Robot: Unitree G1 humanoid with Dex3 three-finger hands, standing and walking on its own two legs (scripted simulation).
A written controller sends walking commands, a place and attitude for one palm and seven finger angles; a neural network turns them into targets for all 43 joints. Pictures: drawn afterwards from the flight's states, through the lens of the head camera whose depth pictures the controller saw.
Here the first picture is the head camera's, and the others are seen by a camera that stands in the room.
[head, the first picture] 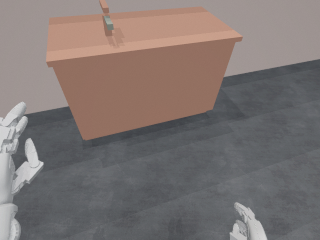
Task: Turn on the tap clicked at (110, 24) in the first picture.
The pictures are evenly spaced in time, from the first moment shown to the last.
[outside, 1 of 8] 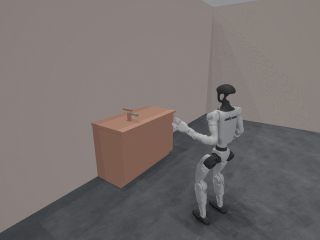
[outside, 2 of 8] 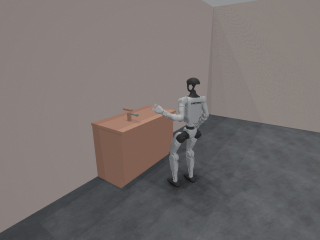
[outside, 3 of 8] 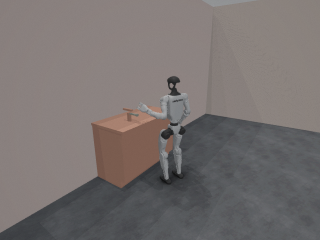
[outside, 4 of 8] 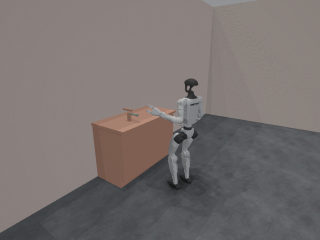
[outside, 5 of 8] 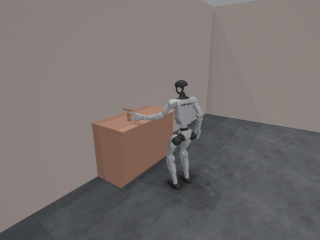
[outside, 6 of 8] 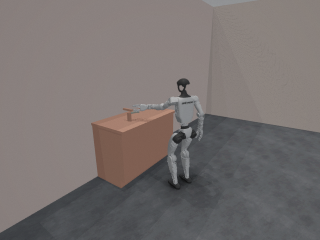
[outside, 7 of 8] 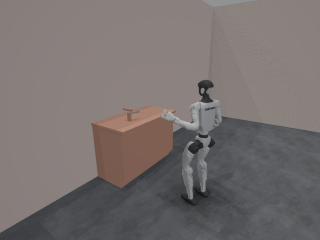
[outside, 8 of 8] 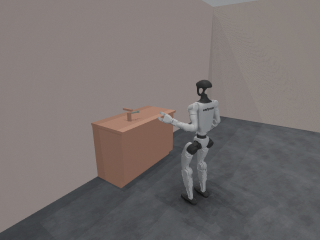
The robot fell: no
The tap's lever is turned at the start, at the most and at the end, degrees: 0 75 75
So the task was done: yes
